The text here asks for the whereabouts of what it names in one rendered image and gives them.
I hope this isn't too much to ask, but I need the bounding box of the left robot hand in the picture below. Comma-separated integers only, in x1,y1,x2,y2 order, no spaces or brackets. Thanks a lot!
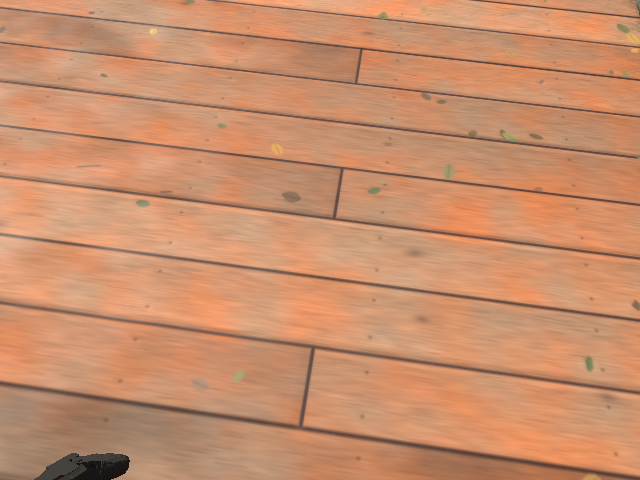
34,453,130,480

